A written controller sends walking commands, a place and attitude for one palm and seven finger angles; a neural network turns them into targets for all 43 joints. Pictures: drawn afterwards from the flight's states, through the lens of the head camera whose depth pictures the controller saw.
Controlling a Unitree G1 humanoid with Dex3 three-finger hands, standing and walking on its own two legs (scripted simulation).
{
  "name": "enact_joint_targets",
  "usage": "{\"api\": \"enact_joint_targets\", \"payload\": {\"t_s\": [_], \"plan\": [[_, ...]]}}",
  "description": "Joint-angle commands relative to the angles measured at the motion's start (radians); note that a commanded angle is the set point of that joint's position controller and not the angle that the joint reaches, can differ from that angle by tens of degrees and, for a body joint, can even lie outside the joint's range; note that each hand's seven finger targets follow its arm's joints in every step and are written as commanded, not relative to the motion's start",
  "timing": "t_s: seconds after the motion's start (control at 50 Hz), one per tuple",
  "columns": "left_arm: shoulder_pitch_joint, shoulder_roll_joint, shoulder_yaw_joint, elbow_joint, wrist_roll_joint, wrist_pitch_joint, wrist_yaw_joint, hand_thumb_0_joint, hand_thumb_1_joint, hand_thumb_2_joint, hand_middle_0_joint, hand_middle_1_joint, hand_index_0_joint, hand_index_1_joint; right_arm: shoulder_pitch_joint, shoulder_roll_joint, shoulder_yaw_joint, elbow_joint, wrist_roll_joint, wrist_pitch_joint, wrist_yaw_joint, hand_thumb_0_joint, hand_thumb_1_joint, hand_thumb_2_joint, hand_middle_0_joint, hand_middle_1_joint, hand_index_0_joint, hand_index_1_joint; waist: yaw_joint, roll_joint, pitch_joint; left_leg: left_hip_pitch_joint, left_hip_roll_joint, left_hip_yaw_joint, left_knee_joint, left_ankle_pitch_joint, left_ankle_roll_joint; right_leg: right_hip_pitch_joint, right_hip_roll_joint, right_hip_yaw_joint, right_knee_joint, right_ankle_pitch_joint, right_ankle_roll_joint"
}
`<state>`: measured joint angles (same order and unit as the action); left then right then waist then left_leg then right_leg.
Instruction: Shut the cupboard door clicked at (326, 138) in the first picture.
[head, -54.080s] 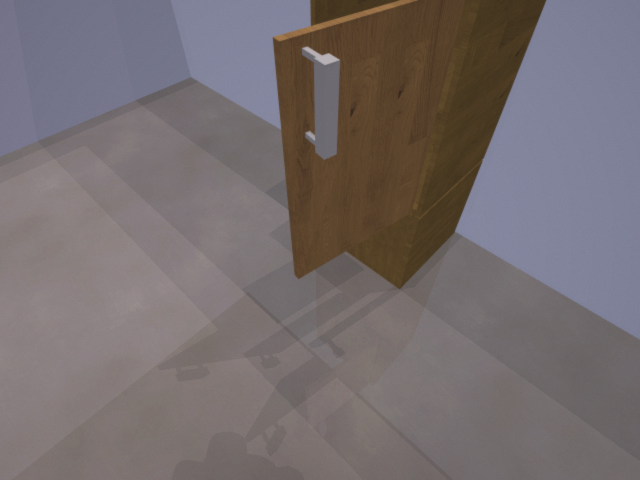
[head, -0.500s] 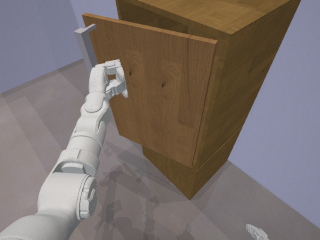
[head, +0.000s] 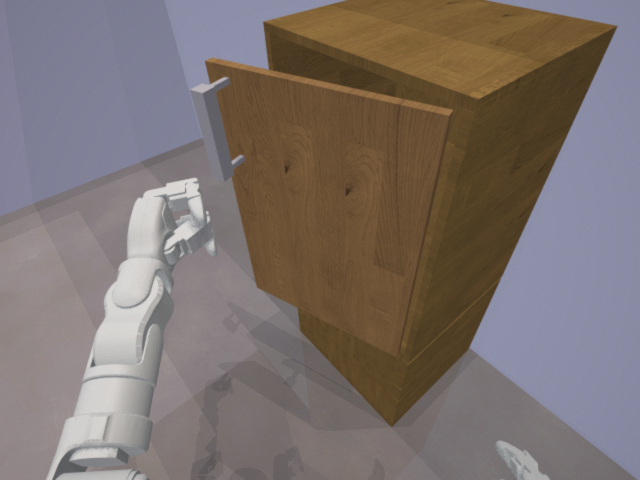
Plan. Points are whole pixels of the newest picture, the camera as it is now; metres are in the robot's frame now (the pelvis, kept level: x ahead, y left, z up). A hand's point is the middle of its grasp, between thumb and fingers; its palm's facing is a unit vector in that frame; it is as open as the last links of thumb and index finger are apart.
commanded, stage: draw the hand back to the body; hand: left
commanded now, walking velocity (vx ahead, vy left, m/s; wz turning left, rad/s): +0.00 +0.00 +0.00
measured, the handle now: (223, 129) +0.63 +0.20 +0.15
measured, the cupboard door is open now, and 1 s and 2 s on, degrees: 18 18 18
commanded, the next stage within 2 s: step back with the hand held close in 1.14 s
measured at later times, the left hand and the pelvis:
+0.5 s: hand (94, 303) +0.24 +0.24 +0.18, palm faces +0.35 -0.89 -0.29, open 4.2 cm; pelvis -0.01 +0.01 +0.01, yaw +1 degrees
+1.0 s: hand (28, 358) +0.19 +0.28 +0.16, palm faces +0.49 -0.79 -0.38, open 7.3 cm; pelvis +0.01 +0.01 +0.01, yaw +1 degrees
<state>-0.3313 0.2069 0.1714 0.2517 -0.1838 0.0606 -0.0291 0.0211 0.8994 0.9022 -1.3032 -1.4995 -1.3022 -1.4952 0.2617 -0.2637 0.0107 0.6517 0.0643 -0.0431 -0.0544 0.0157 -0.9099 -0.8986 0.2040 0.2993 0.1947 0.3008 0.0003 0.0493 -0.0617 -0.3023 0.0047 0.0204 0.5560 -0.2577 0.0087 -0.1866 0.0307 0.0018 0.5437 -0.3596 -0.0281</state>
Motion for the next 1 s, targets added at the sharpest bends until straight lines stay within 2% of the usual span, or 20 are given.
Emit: {"api": "enact_joint_targets", "payload": {"t_s": [0.0, 0.04, 0.06, 0.08, 0.1, 0.2, 0.22, 0.26, 0.3, 0.32, 0.4, 0.42, 0.5, 0.52, 0.6, 0.62, 0.74, 0.76, 0.86, 0.98], "plan": [[-0.249, 0.189, 0.073, -0.256, -0.037, 0.015, -0.036, 0.0, 0.9, 0.9, -1.217, -1.41, -1.217, -1.41, -0.17, -0.106, -0.015, -0.178, 0.009, -0.054, -0.016, 0.0, -0.9, -0.9, 0.2, 0.3, 0.2, 0.3, 0.028, -0.082, -0.191, 0.213, -0.015, -0.012, -0.057, 0.22, 0.041, -0.035, 0.0, -0.028, -0.096, 0.378, 0.025], [-0.191, 0.178, 0.079, -0.287, -0.056, 0.072, -0.06, 0.0, 0.9, 0.9, -1.163, -1.35, -1.163, -1.35, -0.205, -0.099, -0.005, -0.194, 0.018, -0.046, -0.016, 0.0, -0.9, -0.9, 0.2, 0.3, 0.2, 0.3, 0.037, -0.08, -0.169, 0.205, -0.019, -0.009, -0.068, 0.202, 0.038, -0.033, -0.006, -0.027, -0.105, 0.373, 0.026], [-0.138, 0.221, 0.02, -0.427, 0.042, -0.038, 0.004, 0.0, 0.9, 0.9, -1.135, -1.32, -1.135, -1.32, -0.197, -0.07, 0.001, -0.209, -0.006, -0.044, -0.015, 0.0, -0.9, -0.9, 0.2, 0.3, 0.2, 0.3, 0.012, -0.064, -0.051, 0.207, -0.02, -0.009, -0.096, 0.177, 0.037, -0.083, -0.03, 0.006, -0.157, 0.348, 0.042], [-0.016, 0.206, 0.042, -0.342, 0.053, -0.063, 0.035, 0.0, 0.9, 0.9, -1.107, -1.29, -1.107, -1.29, -0.196, -0.075, 0.001, -0.19, -0.015, -0.034, -0.015, 0.0, -0.9, -0.9, 0.2, 0.3, 0.2, 0.3, 0.015, -0.095, -0.014, 0.192, -0.014, -0.015, -0.105, 0.141, 0.033, -0.088, -0.027, -0.002, -0.167, 0.3, 0.042], [0.021, 0.187, 0.018, -0.364, 0.052, -0.074, 0.042, 0.0, 0.9, 0.9, -1.08, -1.26, -1.08, -1.26, -0.206, -0.078, 0.003, -0.199, -0.013, -0.027, -0.011, 0.0, -0.9, -0.9, 0.2, 0.3, 0.2, 0.3, 0.022, -0.116, -0.01, 0.187, -0.013, -0.016, -0.109, 0.143, 0.037, -0.078, -0.028, -0.003, -0.176, 0.295, 0.042], [0.006, 0.252, 0.04, -0.568, 0.084, -0.137, 0.084, 0.0, 0.9, 0.9, -0.943, -1.11, -0.943, -1.11, -0.216, -0.076, 0.007, -0.203, -0.027, -0.013, -0.013, 0.0, -0.9, -0.9, 0.2, 0.3, 0.2, 0.3, 0.013, -0.009, -0.063, 0.285, -0.002, -0.019, -0.147, 0.143, 0.034, -0.041, -0.017, 0.0, -0.212, 0.235, 0.024], [-0.014, 0.247, 0.033, -0.639, 0.086, -0.151, 0.092, 0.0, 0.9, 0.9, -0.915, -1.08, -0.915, -1.08, -0.223, -0.068, 0.005, -0.208, -0.027, -0.017, -0.015, 0.0, -0.9, -0.9, 0.2, 0.3, 0.2, 0.3, 0.008, 0.056, -0.096, 0.312, 0.001, -0.021, -0.157, 0.148, 0.03, -0.023, -0.021, 0.0, -0.21, 0.23, 0.018], [0.002, 0.257, 0.044, -0.696, 0.096, -0.168, 0.111, 0.0, 0.9, 0.9, -0.86, -1.02, -0.86, -1.02, -0.221, -0.065, 0.005, -0.202, -0.036, -0.029, -0.018, 0.0, -0.9, -0.9, 0.2, 0.3, 0.2, 0.3, 0.01, 0.102, -0.13, 0.355, 0.003, -0.029, -0.163, 0.172, 0.026, -0.008, -0.016, -0.007, -0.209, 0.238, 0.01], [0.055, 0.283, 0.071, -0.687, 0.107, -0.177, 0.122, 0.0, 0.9, 0.9, -0.805, -0.96, -0.805, -0.96, -0.221, -0.074, 0.008, -0.19, -0.041, -0.036, -0.02, 0.0, -0.9, -0.9, 0.2, 0.3, 0.2, 0.3, 0.018, 0.066, -0.124, 0.359, 0.004, -0.036, -0.173, 0.177, 0.026, -0.004, -0.008, -0.013, -0.225, 0.23, 0.01], [0.092, 0.254, 0.052, -0.716, 0.101, -0.179, 0.124, 0.0, 0.9, 0.9, -0.777, -0.93, -0.777, -0.93, -0.226, -0.063, 0.005, -0.193, -0.041, -0.037, -0.021, 0.0, -0.9, -0.9, 0.2, 0.3, 0.2, 0.3, 0.016, 0.085, -0.122, 0.358, 0.008, -0.038, -0.182, 0.17, 0.023, 0.011, -0.015, -0.013, -0.218, 0.224, 0.008], [0.307, 0.265, 0.109, -0.62, 0.1, -0.177, 0.123, 0.0, 0.9, 0.9, -0.668, -0.81, -0.668, -0.81, -0.231, -0.072, 0.006, -0.182, -0.044, -0.028, -0.02, 0.0, -0.9, -0.9, 0.2, 0.3, 0.2, 0.3, 0.037, -0.036, -0.029, 0.304, 0.008, -0.035, -0.206, 0.137, 0.025, 0.011, -0.01, -0.02, -0.251, 0.195, 0.015], [0.36, 0.235, 0.093, -0.635, 0.092, -0.176, 0.118, 0.0, 0.9, 0.9, -0.64, -0.78, -0.64, -0.78, -0.235, -0.061, 0.003, -0.19, -0.04, -0.022, -0.018, 0.0, -0.9, -0.9, 0.2, 0.3, 0.2, 0.3, 0.036, -0.039, -0.014, 0.286, 0.011, -0.034, -0.211, 0.141, 0.024, 0.027, -0.017, -0.018, -0.244, 0.202, 0.015], [0.53, 0.316, 0.212, -0.637, 0.091, -0.179, 0.111, 0.0, 0.9, 0.9, -0.53, -0.66, -0.53, -0.66, -0.236, -0.074, -0.007, -0.193, -0.043, -0.006, -0.012, 0.0, -0.9, -0.9, 0.2, 0.3, 0.2, 0.3, 0.063, -0.084, -0.005, 0.261, 0.008, -0.019, -0.197, 0.198, 0.03, 0.053, -0.021, -0.017, -0.248, 0.268, 0.021], [0.546, 0.287, 0.193, -0.689, 0.085, -0.185, 0.108, 0.0, 0.9, 0.9, -0.502, -0.63, -0.502, -0.63, -0.237, -0.062, -0.009, -0.203, -0.04, -0.003, -0.009, 0.0, -0.9, -0.9, 0.2, 0.3, 0.2, 0.3, 0.059, -0.056, -0.028, 0.256, 0.007, -0.02, -0.197, 0.208, 0.028, 0.076, -0.03, -0.016, -0.233, 0.28, 0.02], [0.58, 0.373, 0.278, -0.815, 0.098, -0.211, 0.119, 0.0, 0.9, 0.9, -0.393, -0.51, -0.393, -0.51, -0.24, -0.068, -0.017, -0.204, -0.043, -0.024, -0.012, 0.0, -0.9, -0.9, 0.2, 0.3, 0.2, 0.3, 0.065, 0.029, -0.043, 0.279, 0.007, -0.014, -0.174, 0.223, 0.027, 0.053, -0.028, -0.01, -0.247, 0.277, 0.02], [0.603, 0.35, 0.263, -0.842, 0.094, -0.213, 0.122, 0.0, 0.9, 0.9, -0.365, -0.48, -0.365, -0.48, -0.236, -0.058, -0.017, -0.206, -0.042, -0.031, -0.016, 0.0, -0.9, -0.9, 0.2, 0.3, 0.2, 0.3, 0.06, 0.06, -0.044, 0.276, 0.008, -0.016, -0.176, 0.223, 0.025, 0.058, -0.033, -0.015, -0.235, 0.276, 0.019], [0.759, 0.375, 0.332, -0.85, 0.099, -0.22, 0.144, 0.0, 0.9, 0.9, -0.2, -0.3, -0.2, -0.3, -0.21, -0.064, -0.027, -0.196, -0.041, -0.065, -0.024, 0.0, -0.9, -0.9, 0.2, 0.3, 0.2, 0.3, 0.065, 0.025, 0.004, 0.263, 0.008, -0.016, -0.169, 0.22, 0.024, 0.024, -0.026, -0.021, -0.243, 0.264, 0.019], [0.756, 0.325, 0.287, -0.825, 0.095, -0.217, 0.139, 0.0, 0.9, 0.9, -0.2, -0.3, -0.2, -0.3, -0.21, -0.061, -0.027, -0.191, -0.04, -0.064, -0.023, 0.0, -0.9, -0.9, 0.2, 0.3, 0.2, 0.3, 0.055, 0.009, 0.033, 0.258, 0.007, -0.015, -0.174, 0.208, 0.024, 0.013, -0.026, -0.021, -0.244, 0.253, 0.02], [0.648, 0.297, 0.241, -0.782, 0.104, -0.211, 0.143, 0.0, 0.9, 0.9, -0.2, -0.3, -0.2, -0.3, -0.201, -0.079, -0.036, -0.177, -0.041, -0.069, -0.031, 0.0, -0.9, -0.9, 0.2, 0.3, 0.2, 0.3, 0.037, 0.0, 0.076, 0.271, 0.009, -0.017, -0.183, 0.162, 0.031, -0.031, -0.029, -0.018, -0.259, 0.199, 0.024], [0.671, 0.354, 0.294, -0.834, 0.107, -0.216, 0.147, 0.0, 0.9, 0.9, -0.2, -0.3, -0.2, -0.3, -0.207, -0.072, -0.03, -0.186, -0.048, -0.072, -0.032, 0.0, -0.9, -0.9, 0.2, 0.3, 0.2, 0.3, 0.067, 0.003, -0.045, 0.296, -0.001, -0.019, -0.172, 0.254, 0.035, 0.053, -0.032, -0.015, -0.23, 0.306, 0.021]]}}
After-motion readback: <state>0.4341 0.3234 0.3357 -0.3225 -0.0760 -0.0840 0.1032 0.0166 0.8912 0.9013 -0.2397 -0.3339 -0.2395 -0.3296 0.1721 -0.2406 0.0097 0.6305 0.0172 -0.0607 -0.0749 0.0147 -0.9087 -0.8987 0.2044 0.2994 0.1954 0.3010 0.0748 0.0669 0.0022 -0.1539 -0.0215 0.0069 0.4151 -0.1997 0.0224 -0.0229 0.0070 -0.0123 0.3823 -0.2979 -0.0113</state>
